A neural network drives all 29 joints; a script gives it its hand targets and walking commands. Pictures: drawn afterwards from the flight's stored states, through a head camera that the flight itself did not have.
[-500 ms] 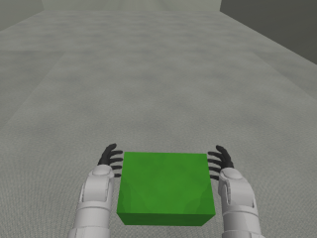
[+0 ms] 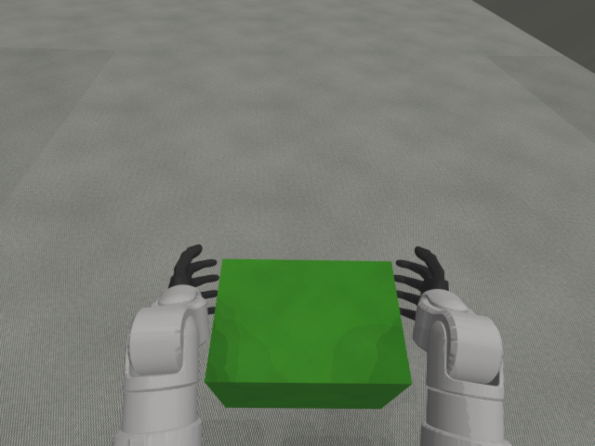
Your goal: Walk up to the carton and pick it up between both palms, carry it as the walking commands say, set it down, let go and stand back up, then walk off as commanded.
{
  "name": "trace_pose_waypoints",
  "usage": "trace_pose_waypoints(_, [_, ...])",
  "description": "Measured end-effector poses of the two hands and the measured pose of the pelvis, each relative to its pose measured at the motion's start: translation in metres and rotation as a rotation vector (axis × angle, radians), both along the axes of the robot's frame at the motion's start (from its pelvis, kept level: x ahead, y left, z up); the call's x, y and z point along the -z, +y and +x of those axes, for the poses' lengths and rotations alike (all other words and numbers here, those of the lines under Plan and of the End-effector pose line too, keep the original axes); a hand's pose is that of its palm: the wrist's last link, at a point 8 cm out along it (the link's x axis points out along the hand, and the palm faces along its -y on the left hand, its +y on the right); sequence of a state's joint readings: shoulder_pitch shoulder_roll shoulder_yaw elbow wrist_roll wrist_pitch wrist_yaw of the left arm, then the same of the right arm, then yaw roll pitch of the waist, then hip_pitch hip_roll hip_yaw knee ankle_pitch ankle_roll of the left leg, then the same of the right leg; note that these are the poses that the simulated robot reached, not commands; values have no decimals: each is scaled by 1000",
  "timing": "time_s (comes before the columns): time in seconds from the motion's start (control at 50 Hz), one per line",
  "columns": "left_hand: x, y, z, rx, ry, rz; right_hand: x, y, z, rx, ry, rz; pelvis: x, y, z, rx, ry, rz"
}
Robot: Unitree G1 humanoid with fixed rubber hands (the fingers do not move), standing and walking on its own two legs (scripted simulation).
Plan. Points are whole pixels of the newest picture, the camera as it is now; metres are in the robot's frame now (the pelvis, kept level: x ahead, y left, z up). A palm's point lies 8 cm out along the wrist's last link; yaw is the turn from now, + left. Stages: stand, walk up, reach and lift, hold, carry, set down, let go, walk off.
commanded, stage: carry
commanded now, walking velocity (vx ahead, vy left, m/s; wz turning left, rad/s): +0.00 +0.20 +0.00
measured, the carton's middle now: (305, 337) +0.29 +0.00 +0.00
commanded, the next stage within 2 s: none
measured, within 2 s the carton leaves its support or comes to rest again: neither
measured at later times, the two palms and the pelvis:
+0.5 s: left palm (159, 297) +0.28 +0.18 +0.11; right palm (413, 312) +0.28 -0.12 +0.10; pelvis -0.02 +0.04 +0.02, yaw +0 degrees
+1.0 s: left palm (45, 323) +0.25 +0.30 +0.09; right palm (310, 329) +0.25 +0.00 +0.09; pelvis -0.04 +0.15 +0.01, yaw +1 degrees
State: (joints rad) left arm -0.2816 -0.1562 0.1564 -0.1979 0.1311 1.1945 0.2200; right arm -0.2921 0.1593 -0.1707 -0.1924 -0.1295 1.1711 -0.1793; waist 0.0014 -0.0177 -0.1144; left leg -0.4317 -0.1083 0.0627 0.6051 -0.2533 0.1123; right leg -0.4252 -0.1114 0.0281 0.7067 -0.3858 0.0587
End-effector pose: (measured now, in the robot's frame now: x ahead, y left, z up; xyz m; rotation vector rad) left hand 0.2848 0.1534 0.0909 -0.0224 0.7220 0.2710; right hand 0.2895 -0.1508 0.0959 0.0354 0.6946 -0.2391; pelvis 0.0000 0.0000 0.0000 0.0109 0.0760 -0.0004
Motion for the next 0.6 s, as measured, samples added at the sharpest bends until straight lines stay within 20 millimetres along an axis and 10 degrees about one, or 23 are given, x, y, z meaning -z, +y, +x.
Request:
trace_pose_waypoints(0.38, [-11, 1, -7, 29, 50, 52, 4, 1, -17, 35, 49, 48, -17, 13, -13, 21, 12, 32])
trace_pose_waypoints(0.6, [-4, 65, -4, 17, 10, 22, 0, 66, -9, 25, 7, 17, -9, 72, -14, 5, 4, 35])
